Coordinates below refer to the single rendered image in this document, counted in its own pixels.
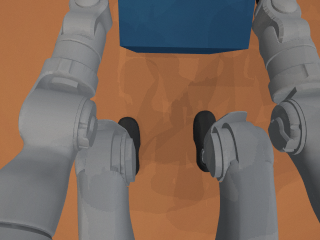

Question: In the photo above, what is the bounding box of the robot left forearm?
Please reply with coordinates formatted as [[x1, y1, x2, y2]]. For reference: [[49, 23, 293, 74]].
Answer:
[[18, 0, 113, 139]]

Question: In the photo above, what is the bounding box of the robot right upper arm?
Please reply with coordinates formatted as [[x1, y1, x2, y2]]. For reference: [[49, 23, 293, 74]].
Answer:
[[268, 96, 320, 223]]

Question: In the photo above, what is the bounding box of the carton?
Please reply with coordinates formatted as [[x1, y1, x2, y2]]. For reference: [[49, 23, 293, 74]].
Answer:
[[118, 0, 256, 54]]

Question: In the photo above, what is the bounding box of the robot left shin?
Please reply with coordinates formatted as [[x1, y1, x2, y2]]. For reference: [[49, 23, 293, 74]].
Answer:
[[74, 119, 131, 177]]

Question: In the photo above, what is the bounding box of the robot left upper arm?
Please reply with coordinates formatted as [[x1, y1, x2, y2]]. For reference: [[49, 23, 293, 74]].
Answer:
[[0, 88, 98, 240]]

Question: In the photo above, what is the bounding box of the robot right thigh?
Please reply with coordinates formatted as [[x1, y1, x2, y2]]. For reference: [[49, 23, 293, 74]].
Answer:
[[206, 121, 279, 240]]

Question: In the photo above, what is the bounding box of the robot right forearm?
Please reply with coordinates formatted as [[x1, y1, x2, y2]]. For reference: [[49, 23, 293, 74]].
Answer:
[[251, 0, 320, 104]]

